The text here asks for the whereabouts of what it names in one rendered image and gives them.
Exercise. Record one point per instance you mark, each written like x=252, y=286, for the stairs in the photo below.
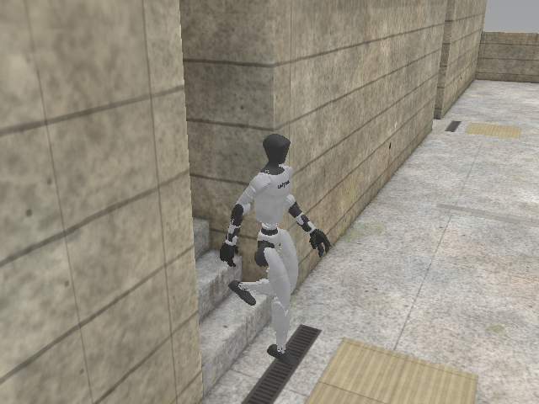
x=227, y=323

